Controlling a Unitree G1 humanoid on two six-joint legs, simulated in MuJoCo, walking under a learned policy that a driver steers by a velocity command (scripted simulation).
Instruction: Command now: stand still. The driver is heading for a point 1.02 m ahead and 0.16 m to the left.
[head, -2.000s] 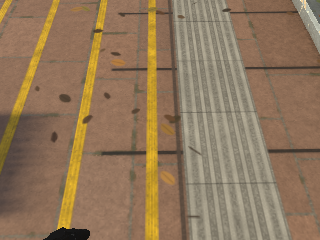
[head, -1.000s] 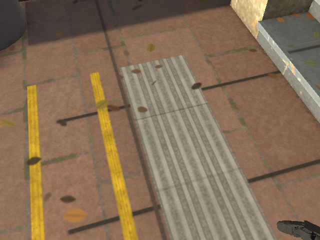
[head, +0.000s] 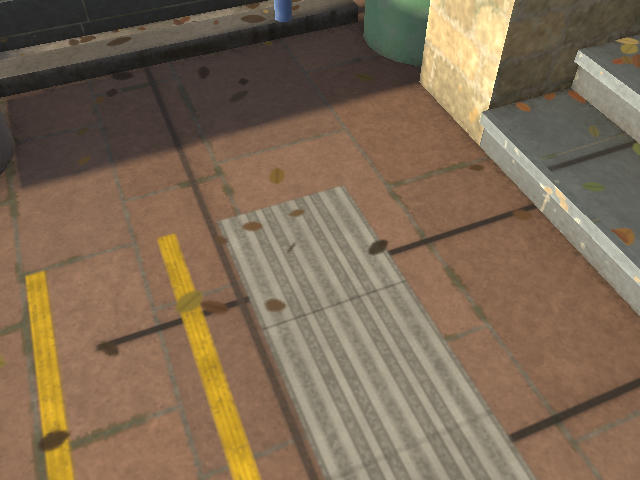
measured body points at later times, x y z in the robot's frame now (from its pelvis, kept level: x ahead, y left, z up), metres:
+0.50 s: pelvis +0.00 +0.01 +0.00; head +0.00 +0.01 +0.45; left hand +0.11 +0.25 -0.11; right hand +0.12 -0.22 -0.11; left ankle -0.01 +0.11 -0.73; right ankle +0.00 -0.13 -0.73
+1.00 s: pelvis +0.09 -0.06 +0.00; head +0.10 -0.08 +0.45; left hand +0.22 +0.21 -0.10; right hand +0.13 -0.34 -0.14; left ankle -0.01 +0.10 -0.69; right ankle +0.11 -0.16 -0.73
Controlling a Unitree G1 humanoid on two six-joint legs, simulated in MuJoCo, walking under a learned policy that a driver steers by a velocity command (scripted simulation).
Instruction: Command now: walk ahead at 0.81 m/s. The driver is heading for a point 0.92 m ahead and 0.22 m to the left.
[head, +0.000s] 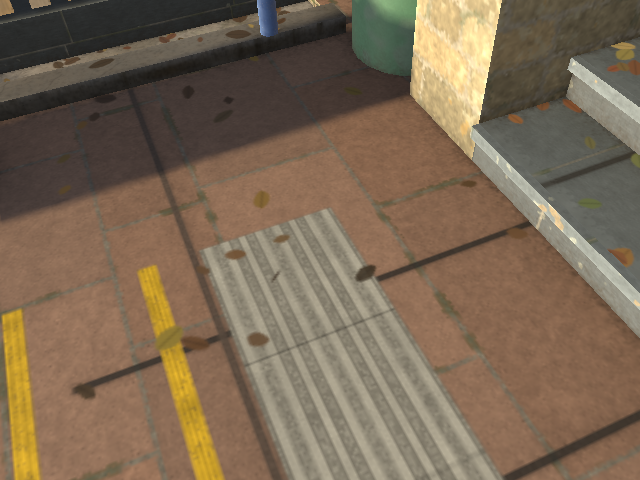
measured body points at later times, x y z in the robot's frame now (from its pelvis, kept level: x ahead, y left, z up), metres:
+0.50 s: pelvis +0.36 +0.02 -0.03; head +0.40 +0.02 +0.42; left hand +0.29 +0.28 -0.16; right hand +0.57 -0.20 -0.13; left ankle +0.45 +0.07 -0.73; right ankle +0.08 -0.11 -0.63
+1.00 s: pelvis +0.81 +0.12 -0.01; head +0.85 +0.14 +0.44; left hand +0.82 +0.43 -0.10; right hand +1.02 -0.12 -0.12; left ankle +0.61 +0.10 -0.61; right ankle +0.94 +0.04 -0.73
